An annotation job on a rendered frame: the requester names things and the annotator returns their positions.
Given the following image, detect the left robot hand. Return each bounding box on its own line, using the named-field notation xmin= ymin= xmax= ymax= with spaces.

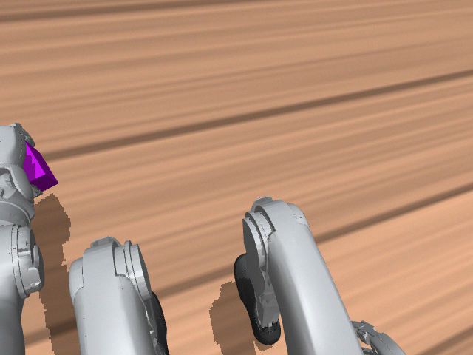
xmin=0 ymin=123 xmax=43 ymax=198

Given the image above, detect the left robot foot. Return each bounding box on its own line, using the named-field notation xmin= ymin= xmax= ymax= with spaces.
xmin=150 ymin=291 xmax=169 ymax=355

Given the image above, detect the right robot foot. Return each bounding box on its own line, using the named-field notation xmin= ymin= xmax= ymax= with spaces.
xmin=234 ymin=253 xmax=281 ymax=345

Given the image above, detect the left robot arm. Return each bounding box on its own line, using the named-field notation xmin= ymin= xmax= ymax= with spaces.
xmin=0 ymin=163 xmax=44 ymax=355

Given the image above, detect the right robot hand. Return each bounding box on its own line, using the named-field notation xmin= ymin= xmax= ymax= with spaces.
xmin=351 ymin=321 xmax=406 ymax=355

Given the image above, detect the cube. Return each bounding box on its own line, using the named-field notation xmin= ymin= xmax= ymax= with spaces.
xmin=23 ymin=141 xmax=58 ymax=192

